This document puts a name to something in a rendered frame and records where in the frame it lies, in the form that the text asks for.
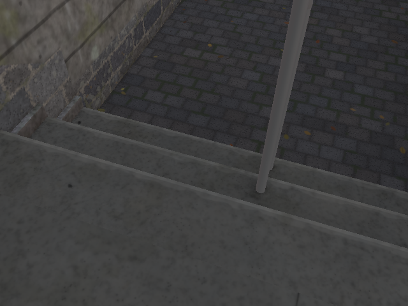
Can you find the stairs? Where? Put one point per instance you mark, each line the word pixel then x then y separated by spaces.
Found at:
pixel 347 203

